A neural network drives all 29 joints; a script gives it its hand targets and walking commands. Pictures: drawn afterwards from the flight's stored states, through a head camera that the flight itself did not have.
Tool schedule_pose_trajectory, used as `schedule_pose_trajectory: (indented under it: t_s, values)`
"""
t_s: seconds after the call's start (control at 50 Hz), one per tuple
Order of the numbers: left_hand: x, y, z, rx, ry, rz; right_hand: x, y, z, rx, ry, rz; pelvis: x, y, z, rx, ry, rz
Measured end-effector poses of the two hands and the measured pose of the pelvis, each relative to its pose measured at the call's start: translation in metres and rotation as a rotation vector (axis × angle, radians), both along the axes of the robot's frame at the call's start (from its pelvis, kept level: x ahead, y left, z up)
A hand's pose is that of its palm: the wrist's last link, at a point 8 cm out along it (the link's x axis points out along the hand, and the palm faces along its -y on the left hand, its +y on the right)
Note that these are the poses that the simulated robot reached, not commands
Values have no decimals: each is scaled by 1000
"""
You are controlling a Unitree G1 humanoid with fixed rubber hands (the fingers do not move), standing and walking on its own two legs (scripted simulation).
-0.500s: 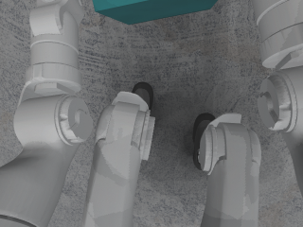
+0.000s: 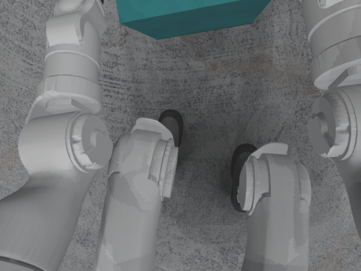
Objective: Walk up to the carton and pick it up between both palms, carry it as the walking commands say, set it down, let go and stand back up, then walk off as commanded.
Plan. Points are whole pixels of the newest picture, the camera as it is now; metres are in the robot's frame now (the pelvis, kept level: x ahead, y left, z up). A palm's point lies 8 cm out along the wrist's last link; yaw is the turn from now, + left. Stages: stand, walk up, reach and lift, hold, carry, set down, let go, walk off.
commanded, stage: set down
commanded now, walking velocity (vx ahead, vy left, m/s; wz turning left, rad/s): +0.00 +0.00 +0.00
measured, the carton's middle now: out of the picture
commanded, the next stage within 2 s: none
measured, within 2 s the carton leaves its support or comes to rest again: neither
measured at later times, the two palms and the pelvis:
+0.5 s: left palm out of the picture +0.50 +0.27 -0.19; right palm out of the picture +0.60 -0.04 -0.19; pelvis +0.00 +0.00 -0.01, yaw +0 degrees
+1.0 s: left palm out of the picture +0.50 +0.27 -0.19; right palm out of the picture +0.60 -0.04 -0.19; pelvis +0.00 +0.00 -0.01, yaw +0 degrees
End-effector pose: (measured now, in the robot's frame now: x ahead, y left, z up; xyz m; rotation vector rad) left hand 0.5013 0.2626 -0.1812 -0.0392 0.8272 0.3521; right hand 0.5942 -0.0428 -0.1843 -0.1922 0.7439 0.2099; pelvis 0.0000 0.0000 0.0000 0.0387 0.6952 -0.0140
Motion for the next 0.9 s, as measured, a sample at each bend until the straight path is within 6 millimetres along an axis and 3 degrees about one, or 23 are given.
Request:
schedule_pose_trajectory:
  t_s: [0.9]
  values:
    - [-1,3,-8,-34,-23,-3,4,-1,-8,31,-19,32,-2,2,-11,17,-39,-14]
